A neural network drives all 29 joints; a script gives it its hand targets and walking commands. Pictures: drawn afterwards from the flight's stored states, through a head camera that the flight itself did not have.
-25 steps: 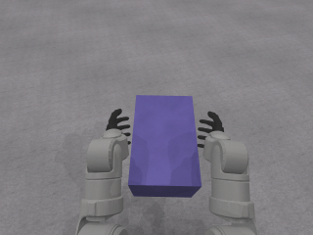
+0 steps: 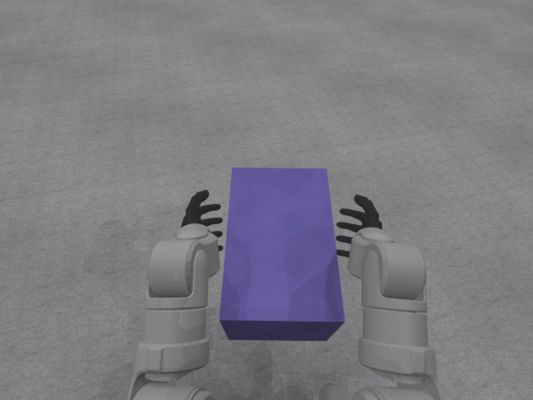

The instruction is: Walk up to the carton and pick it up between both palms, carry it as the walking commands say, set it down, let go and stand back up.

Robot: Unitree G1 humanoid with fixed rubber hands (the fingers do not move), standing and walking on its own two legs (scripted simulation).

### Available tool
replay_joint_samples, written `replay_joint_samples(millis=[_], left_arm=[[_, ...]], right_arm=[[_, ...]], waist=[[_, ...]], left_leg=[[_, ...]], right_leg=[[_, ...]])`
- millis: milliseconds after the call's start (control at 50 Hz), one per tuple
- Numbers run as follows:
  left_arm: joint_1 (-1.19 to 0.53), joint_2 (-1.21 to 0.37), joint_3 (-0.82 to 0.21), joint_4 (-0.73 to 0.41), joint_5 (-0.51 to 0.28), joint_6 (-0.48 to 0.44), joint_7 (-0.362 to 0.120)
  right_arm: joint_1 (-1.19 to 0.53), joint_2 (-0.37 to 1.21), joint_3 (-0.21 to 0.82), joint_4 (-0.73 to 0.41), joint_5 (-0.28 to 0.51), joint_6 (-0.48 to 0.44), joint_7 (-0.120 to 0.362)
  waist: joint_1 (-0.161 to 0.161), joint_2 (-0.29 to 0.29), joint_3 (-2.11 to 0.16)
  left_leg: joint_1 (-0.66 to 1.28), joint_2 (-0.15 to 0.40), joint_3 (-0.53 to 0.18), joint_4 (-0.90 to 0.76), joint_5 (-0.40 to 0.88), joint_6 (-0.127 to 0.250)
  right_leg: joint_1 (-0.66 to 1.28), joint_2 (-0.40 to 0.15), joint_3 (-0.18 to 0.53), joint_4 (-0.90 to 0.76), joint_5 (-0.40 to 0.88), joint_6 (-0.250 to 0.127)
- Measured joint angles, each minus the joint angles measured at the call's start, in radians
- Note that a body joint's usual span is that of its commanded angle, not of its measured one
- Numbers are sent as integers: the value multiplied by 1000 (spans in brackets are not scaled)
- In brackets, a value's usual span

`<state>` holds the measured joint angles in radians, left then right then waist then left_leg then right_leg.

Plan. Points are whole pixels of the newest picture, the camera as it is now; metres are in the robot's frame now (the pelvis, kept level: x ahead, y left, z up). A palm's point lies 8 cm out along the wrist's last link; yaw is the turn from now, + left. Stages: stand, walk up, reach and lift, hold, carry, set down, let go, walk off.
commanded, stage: carry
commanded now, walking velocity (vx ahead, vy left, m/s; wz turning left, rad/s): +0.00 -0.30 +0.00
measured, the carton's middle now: (278, 252) +0.35 +0.02 -0.03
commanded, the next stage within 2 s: none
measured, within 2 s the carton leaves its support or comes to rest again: neither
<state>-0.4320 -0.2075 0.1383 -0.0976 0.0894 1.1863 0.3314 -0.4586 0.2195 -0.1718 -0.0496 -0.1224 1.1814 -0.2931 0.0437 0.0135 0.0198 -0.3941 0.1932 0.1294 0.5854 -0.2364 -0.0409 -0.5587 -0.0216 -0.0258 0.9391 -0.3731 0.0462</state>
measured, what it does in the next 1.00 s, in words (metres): steps to the right: right foot, then left foot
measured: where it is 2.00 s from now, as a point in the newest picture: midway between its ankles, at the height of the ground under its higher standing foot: outside the picture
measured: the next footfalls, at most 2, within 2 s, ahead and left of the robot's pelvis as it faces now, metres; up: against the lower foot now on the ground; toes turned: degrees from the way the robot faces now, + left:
right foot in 0.10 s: +0.06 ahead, -0.23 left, +0.00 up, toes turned -6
left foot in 0.38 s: +0.01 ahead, -0.07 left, +0.00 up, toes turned +12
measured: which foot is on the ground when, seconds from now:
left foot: down 0.00-0.12, up 0.14-0.36, down 0.38-0.68, up 0.70-0.92, down 0.94-1.00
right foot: up 0.00-0.08, down 0.10-0.38, up 0.40-0.66, down 0.68-0.94, up 0.96-1.00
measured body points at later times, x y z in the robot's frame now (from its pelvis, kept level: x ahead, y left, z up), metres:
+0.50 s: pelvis -0.06 -0.19 -0.01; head -0.03 -0.17 +0.44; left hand +0.26 -0.05 +0.05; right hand +0.27 -0.30 +0.06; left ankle -0.03 -0.08 -0.73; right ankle -0.03 -0.30 -0.67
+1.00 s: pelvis -0.12 -0.38 -0.01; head -0.09 -0.36 +0.43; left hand +0.21 -0.26 +0.05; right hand +0.21 -0.51 +0.06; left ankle -0.10 -0.29 -0.74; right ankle -0.07 -0.46 -0.71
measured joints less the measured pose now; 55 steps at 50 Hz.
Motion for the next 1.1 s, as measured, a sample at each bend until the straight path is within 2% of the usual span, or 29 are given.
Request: replay_joint_samples(millis=[80,100,120,140,180,200,240,280,340,360,380,400,420,480,520,580,640,680,700,740,760,780,820,880,940,960,1000,1040,1100], left_arm=[[-21,-9,15,-14,5,-14,-9],[-26,-11,17,-12,7,-16,-11],[-30,-13,16,-5,9,-22,-14],[-29,-14,8,13,14,-34,-21],[-25,-12,-8,57,20,-40,-36],[-25,-12,-9,74,25,-36,-50],[-20,-10,-4,85,36,-26,-76],[-18,-9,1,73,45,-18,-90],[-23,-11,11,56,60,-18,-99],[-23,-11,12,53,63,-18,-98],[-22,-10,13,50,64,-20,-94],[-15,-7,14,50,62,-26,-92],[-4,-3,13,51,58,-30,-89],[20,7,5,53,42,-20,-71],[20,8,-4,41,20,-7,-40],[3,1,-5,5,-3,0,-4],[-15,-6,7,-10,1,-12,-11],[-25,-10,13,-5,6,-19,-18],[-26,-12,10,7,9,-29,-23],[-22,-11,-9,47,15,-42,-33],[-22,-11,-14,66,17,-40,-41],[-21,-11,-14,80,22,-35,-53],[-19,-10,-9,86,34,-25,-75],[-21,-10,3,68,49,-16,-90],[-23,-10,10,56,61,-16,-90],[-18,-8,13,57,61,-23,-89],[3,0,11,57,54,-27,-83],[17,6,6,59,45,-18,-72],[14,6,-5,38,12,-1,-27]], right_arm=[[-9,4,3,-29,-33,-7,26],[-11,4,3,-33,-39,-4,28],[-14,4,-1,-35,-45,-3,27],[-10,2,-7,-33,-48,-8,27],[16,-6,-13,-28,-45,-5,23],[27,-11,-12,-27,-33,2,9],[39,-17,0,-33,4,21,-37],[37,-16,9,-45,36,33,-75],[19,-9,2,-39,50,26,-87],[12,-6,-3,-32,47,22,-82],[7,-4,-4,-23,43,16,-77],[6,-2,-1,-9,39,5,-71],[5,-2,3,6,35,-1,-67],[7,-3,8,43,22,-2,-44],[12,-4,4,36,14,4,-24],[5,-2,-5,2,0,1,2],[-4,2,-1,-23,-24,-6,18],[-9,3,-3,-33,-37,-3,23],[-10,1,-8,-33,-41,-5,25],[13,-5,-17,-32,-42,-6,27],[26,-10,-17,-30,-36,-1,18],[35,-14,-14,-29,-22,7,1],[44,-19,-1,-36,15,26,-44],[31,-13,1,-43,49,34,-84],[9,-5,-10,-23,46,23,-78],[6,-3,-7,-8,42,11,-73],[3,-1,0,24,34,1,-64],[5,-2,2,46,24,3,-47],[8,-3,-4,30,11,12,-21]], waist=[[15,34,-15],[15,35,-24],[17,45,-29],[12,54,-32],[-14,41,-34],[-29,33,-31],[-60,27,-23],[-84,23,-20],[-96,13,-26],[-96,10,-32],[-94,-3,-37],[-89,-22,-37],[-78,-30,-36],[-45,-32,-23],[-24,-24,-15],[1,0,-5],[13,28,-11],[15,37,-26],[13,50,-28],[-8,48,-34],[-23,39,-34],[-38,33,-31],[-65,25,-25],[-90,16,-25],[-94,-1,-40],[-91,-22,-38],[-70,-32,-30],[-48,-31,-22],[-17,-14,-13]], left_leg=[[-34,66,-40,3,28,-62],[-50,76,-52,19,28,-77],[-70,90,-65,48,18,-75],[-98,84,-85,106,-83,-68],[-163,19,-99,308,-297,-45],[-188,-17,-91,406,-341,-34],[-204,-71,-53,504,-334,-19],[-186,-106,-9,480,-302,-11],[-103,-139,32,306,-254,14],[-53,-141,41,195,-208,25],[-22,-140,44,112,-123,61],[-26,-134,44,111,-91,88],[-29,-121,43,118,-87,96],[-7,-77,35,75,-69,67],[3,-48,24,33,-35,37],[-3,-1,3,5,3,0],[-29,50,-26,5,26,-45],[-61,74,-51,34,28,-73],[-83,82,-69,70,-14,-68],[-141,34,-89,241,-246,-47],[-168,-2,-87,345,-316,-36],[-184,-34,-76,426,-344,-26],[-186,-82,-36,479,-323,-13],[-133,-126,15,379,-282,5],[-13,-137,38,106,-162,46],[-18,-133,38,104,-126,69],[-19,-104,38,109,-96,81],[-2,-74,32,73,-67,61],[8,-31,16,18,-17,22]], right_leg=[[131,-22,-29,-281,12,3],[177,-26,-43,-371,43,-1],[189,-22,-63,-418,161,3],[167,-18,-73,-390,195,-3],[140,-35,-84,-338,150,-28],[138,-42,-89,-333,133,-39],[137,-41,-99,-339,130,-59],[129,-28,-112,-344,141,-77],[108,11,-135,-329,144,-110],[99,28,-145,-317,140,-120],[87,38,-152,-296,132,-129],[71,44,-146,-253,77,-113],[43,57,-124,-170,15,-96],[-27,78,-35,82,-9,-56],[-29,50,-5,101,14,-28],[20,2,6,-25,-6,0],[113,-18,-17,-235,-3,5],[189,-22,-47,-398,87,-2],[183,-15,-65,-407,180,-7],[149,-22,-81,-348,162,-28],[143,-30,-87,-336,140,-39],[141,-34,-92,-334,129,-49],[138,-30,-104,-340,131,-67],[120,-2,-126,-337,143,-99],[90,40,-152,-299,133,-129],[75,44,-147,-259,84,-113],[21,70,-93,-82,-14,-78],[-17,77,-34,67,-9,-51],[-4,32,5,50,12,-14]])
